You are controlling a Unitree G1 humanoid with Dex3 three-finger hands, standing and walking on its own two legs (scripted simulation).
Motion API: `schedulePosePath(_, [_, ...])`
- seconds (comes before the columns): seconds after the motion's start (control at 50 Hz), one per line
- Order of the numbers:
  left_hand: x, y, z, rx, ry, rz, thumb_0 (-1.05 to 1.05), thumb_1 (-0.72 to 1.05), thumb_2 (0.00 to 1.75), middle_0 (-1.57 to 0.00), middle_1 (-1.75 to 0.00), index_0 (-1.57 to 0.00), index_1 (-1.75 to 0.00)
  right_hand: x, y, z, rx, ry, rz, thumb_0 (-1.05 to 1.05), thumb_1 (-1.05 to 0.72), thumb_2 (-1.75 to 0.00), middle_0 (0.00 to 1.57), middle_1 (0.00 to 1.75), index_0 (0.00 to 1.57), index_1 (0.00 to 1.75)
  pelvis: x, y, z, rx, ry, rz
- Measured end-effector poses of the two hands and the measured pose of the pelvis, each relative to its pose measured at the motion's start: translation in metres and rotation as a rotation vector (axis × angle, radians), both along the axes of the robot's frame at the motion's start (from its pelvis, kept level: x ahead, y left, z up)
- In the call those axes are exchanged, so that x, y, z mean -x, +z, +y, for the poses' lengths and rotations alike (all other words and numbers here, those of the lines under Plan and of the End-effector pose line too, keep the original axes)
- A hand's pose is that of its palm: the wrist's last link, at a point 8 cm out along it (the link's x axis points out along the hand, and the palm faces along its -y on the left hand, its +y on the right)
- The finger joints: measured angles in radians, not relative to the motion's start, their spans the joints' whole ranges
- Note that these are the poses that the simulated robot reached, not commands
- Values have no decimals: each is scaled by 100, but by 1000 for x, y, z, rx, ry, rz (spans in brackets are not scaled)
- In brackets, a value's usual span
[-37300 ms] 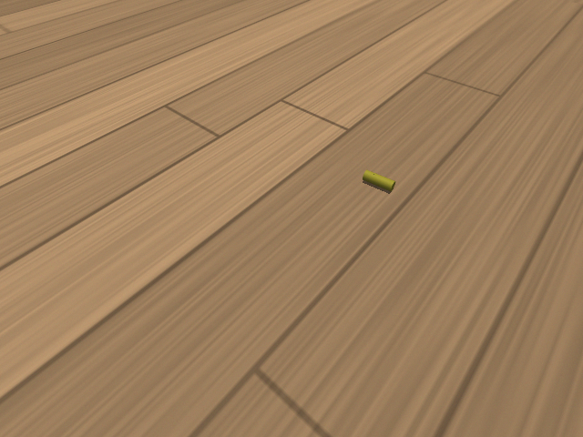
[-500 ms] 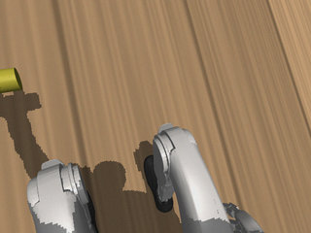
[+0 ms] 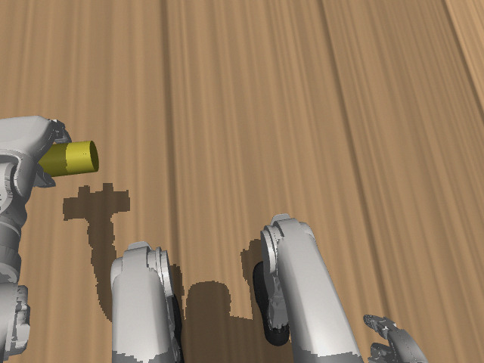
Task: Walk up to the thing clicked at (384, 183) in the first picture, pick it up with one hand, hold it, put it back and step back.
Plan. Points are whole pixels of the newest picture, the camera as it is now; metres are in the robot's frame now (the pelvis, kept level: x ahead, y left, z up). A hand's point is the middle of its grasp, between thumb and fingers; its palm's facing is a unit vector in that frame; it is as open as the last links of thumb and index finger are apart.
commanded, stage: lift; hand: left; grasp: from above
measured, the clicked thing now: (45, 161) +0.48 +0.28 -0.15
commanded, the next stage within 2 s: hold in 1.16 s
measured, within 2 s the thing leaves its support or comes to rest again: neither
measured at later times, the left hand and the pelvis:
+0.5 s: hand out of the picture +0.38 +0.25 +0.09, palm faces -0.45 -0.08 -0.89, open 8.4 cm; pelvis +0.02 -0.01 +0.17, yaw +3 degrees
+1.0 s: hand out of the picture +0.37 +0.22 +0.21, palm faces -0.46 -0.09 -0.89, open 8.4 cm; pelvis +0.05 -0.01 +0.30, yaw +3 degrees
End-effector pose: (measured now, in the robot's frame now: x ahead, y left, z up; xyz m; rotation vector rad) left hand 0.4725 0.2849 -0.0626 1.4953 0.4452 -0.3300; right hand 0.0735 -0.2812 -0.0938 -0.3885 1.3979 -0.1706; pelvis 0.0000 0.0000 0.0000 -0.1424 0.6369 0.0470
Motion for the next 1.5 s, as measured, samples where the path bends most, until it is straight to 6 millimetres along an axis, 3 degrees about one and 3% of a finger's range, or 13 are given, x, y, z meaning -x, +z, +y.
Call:
schedulePosePath(0.16, [27,62,-3,13,1,-20,1,24,31,-79,-48,-82,-45,-39,36,11,-35,9,-111,0,-91,-90,21,30,20,30,-4,47,0,-21,9,-31])
schedulePosePath(0.28, [44,116,-11,7,10,-31,1,24,31,-78,-48,-81,-45,-56,71,17,-65,-2,-174,1,-90,-90,21,30,20,30,-7,89,-2,-40,10,-74])
schedulePosePath(0.5, [86,213,-33,26,12,-24,1,26,29,-79,-45,-82,-42,-60,149,19,-94,-52,-255,1,-90,-89,21,30,20,30,-16,172,-8,-82,5,-194])
schedulePosePath(0.68, [102,273,-44,13,29,-27,1,26,28,-80,-43,-83,-40,-60,210,11,-81,-72,-312,1,-90,-89,21,30,20,30,-27,229,-13,-106,6,-298])
schedulePosePath(0.84, [104,307,-54,8,46,-18,1,25,27,-81,-42,-84,-38,-62,251,2,-68,-85,-334,1,-90,-90,20,30,20,30,-40,268,-15,-118,5,-362])
schedulePosePath(1.02, [98,336,-60,8,47,-20,1,24,29,-82,-42,-85,-38,-73,281,3,-72,-89,-335,1,-90,-90,20,30,20,30,-54,299,-14,-128,2,-414])
schedulePosePath(1.24, [88,367,-53,5,53,-16,1,24,31,-81,-41,-84,-38,-95,304,16,-105,-90,-357,1,-90,-89,20,30,20,30,-71,323,-8,-133,-3,-458])
schedulePosePath(1.5, [78,390,-52,2,21,-4,1,25,30,-81,-41,-84,-37,-120,319,20,-122,-88,-378,1,-90,-89,20,30,20,30,-88,338,-4,-138,-8,-492])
